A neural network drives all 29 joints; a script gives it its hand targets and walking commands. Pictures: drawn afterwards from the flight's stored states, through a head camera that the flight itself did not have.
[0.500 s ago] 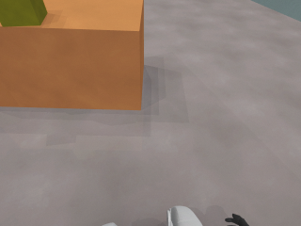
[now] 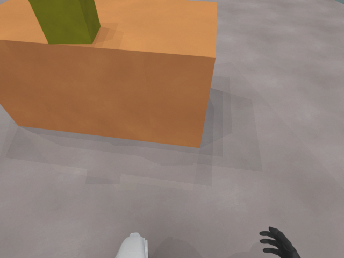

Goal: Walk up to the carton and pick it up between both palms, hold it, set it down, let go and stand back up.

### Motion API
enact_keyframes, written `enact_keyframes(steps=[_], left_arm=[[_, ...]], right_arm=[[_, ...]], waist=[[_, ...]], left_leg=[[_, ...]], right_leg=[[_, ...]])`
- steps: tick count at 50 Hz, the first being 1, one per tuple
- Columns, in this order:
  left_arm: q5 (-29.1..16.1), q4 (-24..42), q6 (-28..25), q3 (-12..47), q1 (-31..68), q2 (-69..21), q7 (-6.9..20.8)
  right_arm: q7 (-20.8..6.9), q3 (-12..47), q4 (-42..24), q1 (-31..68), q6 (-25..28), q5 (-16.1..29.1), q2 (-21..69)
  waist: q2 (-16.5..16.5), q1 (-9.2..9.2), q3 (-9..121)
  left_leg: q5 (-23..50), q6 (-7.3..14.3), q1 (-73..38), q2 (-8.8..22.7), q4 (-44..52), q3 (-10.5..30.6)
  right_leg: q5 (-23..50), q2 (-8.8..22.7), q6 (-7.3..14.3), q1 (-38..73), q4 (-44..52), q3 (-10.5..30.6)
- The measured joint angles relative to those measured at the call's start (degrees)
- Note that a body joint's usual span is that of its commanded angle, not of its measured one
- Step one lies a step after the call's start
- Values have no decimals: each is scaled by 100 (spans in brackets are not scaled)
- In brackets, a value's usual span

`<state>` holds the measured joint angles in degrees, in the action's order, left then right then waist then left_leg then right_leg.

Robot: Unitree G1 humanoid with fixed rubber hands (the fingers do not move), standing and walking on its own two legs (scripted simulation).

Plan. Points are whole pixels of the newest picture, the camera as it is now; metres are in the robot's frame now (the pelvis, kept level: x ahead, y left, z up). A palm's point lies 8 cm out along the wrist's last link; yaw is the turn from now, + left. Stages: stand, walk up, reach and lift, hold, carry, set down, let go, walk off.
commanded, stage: walk up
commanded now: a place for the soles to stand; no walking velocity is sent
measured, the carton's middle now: (67, 8) +1.13 +0.52 +0.10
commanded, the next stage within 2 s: none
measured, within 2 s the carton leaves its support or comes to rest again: neither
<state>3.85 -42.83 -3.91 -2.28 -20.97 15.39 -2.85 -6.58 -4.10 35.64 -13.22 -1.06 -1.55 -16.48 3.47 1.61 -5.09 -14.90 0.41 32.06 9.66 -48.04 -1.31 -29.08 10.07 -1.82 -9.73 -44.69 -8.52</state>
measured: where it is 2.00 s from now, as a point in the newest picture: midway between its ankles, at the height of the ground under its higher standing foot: (95, 181)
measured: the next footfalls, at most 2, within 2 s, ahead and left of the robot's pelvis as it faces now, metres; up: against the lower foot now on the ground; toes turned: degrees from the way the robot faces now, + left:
left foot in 0.02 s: +0.19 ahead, +0.17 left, +0.00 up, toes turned +7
right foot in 0.38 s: +0.29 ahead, -0.03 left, +0.00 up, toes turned -13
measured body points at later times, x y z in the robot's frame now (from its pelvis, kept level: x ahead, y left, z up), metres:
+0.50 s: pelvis +0.20 +0.10 -0.01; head +0.21 +0.07 +0.44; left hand +0.36 +0.35 -0.08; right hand +0.21 -0.16 -0.16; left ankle +0.18 +0.19 -0.64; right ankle +0.25 -0.02 -0.70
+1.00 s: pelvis +0.37 +0.23 -0.01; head +0.39 +0.21 +0.44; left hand +0.53 +0.47 -0.10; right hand +0.43 -0.04 -0.13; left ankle +0.40 +0.34 -0.70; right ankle +0.44 +0.13 -0.70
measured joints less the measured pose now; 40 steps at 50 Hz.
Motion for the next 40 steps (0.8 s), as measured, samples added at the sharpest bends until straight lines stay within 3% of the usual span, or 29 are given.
enact_keyframes(steps=[2,3,6,9,11,15,19,20,23,27,32,36,38,40], left_arm=[[-14,-19,100,-60,-130,69,41],[-63,-8,168,-81,-162,101,68],[-189,85,349,-90,-145,179,114],[-186,199,348,-88,41,175,113],[-199,287,329,-89,163,115,123],[-251,481,282,-77,371,-91,150],[-240,700,117,-51,425,-267,151],[-190,756,77,-39,438,-298,120],[-59,785,83,36,507,-306,-64],[13,580,38,74,526,-304,-213],[15,247,-18,52,407,-150,-155],[-9,95,101,-40,194,7,-62],[-66,55,222,-77,91,74,-23],[-189,60,356,-92,23,97,-3]], right_arm=[[36,-12,-77,-10,147,-10,35],[86,11,-103,0,201,-28,60],[289,187,-39,-4,192,29,150],[454,283,122,-81,153,-19,220],[503,307,243,-171,145,-52,233],[538,346,426,-369,94,-105,153],[504,362,538,-618,-59,-113,-11],[481,349,568,-673,-109,-118,-47],[387,330,640,-763,-368,-151,-83],[300,242,579,-583,-474,-196,-123],[146,95,240,-202,-348,-70,-90],[44,3,-7,-63,-98,8,-37],[83,-15,-66,-35,58,5,6],[177,79,-86,-7,109,34,43]], waist=[[-240,-6,44],[-353,-26,22],[-518,-125,22],[-606,-225,-43],[-596,-294,-71],[-407,-462,-101],[-97,-593,-37],[35,-599,-33],[230,-546,2],[398,-395,-98],[279,-210,-175],[-28,-71,-61],[-279,-47,-44],[-340,-89,8]], left_leg=[[242,-52,-222,-204,33,-230],[29,-50,-204,-279,-255,-344],[-609,85,-327,-331,-631,-587],[-795,198,-706,-389,-486,-835],[-884,252,-979,-430,-317,-993],[-1064,312,-1419,-484,-28,-1258],[-1466,272,-1629,-458,-171,-1387],[-1648,233,-1569,-414,-420,-1280],[-1850,16,-954,-619,-1863,-570],[-1343,-245,-112,-482,-2755,-99],[-1009,-200,302,-89,-1679,234],[-436,-54,-238,-73,-188,43],[-295,-175,-352,-271,-387,-228],[-706,-112,-369,-291,-721,-399]], right_leg=[[-334,271,164,-37,-458,272],[-283,258,261,-220,-977,590],[-236,-325,341,-1036,-2765,1265],[64,-599,326,-1742,-3487,1063],[41,-681,282,-2023,-3239,839],[47,-751,257,-2159,-1762,455],[1263,-898,480,-1750,-122,281],[1434,-935,531,-1752,-203,229],[919,-846,572,-1693,-562,98],[694,-666,377,-1266,-422,-49],[474,-323,129,-803,-262,-67],[27,81,54,-635,-534,139],[-362,254,242,-729,-1020,584],[-677,-146,305,-1098,-1957,1160]])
